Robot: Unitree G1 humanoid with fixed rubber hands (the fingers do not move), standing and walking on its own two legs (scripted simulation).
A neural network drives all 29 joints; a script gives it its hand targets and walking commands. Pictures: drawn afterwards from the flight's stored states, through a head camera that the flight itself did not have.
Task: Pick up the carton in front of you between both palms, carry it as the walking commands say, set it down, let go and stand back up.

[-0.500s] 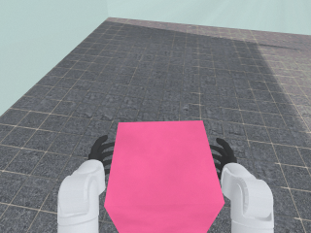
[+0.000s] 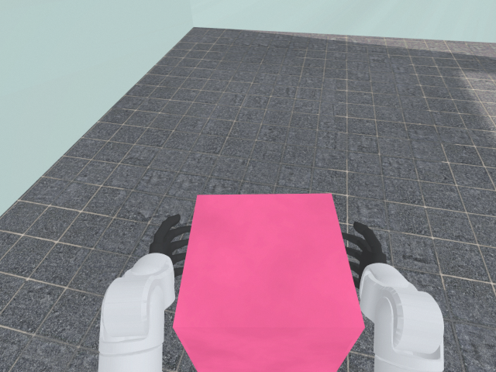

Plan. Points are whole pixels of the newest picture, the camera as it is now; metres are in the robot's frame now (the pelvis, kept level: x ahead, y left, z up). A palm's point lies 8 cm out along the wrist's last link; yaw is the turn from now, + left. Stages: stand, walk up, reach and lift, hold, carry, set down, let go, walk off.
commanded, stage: carry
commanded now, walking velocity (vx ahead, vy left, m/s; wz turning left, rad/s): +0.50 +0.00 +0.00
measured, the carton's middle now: (264, 291) +0.25 +0.00 +0.01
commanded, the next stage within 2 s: hold in 1.94 s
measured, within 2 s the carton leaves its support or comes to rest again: neither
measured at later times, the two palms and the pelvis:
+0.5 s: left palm (184, 150) +0.50 +0.16 +0.10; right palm (337, 151) +0.48 -0.14 +0.11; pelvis +0.24 +0.01 +0.01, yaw -3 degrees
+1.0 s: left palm (204, 154) +0.55 +0.13 +0.05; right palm (339, 160) +0.53 -0.17 +0.05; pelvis +0.26 +0.00 +0.00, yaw -3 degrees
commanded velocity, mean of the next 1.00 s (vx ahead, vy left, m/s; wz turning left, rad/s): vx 0.00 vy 0.00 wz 0.00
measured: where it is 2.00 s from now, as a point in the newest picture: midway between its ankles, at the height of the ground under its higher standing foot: outside the picture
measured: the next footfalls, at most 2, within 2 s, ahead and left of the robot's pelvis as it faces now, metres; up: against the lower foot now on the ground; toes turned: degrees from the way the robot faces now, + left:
left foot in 0.34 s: +0.34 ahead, +0.11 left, +0.00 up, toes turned -12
right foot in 0.50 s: +0.19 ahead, -0.11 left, +0.00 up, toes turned -7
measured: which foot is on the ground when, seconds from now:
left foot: up 0.00-0.32, down 0.34-1.00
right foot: down 0.00-0.40, up 0.42-0.48, down 0.50-1.00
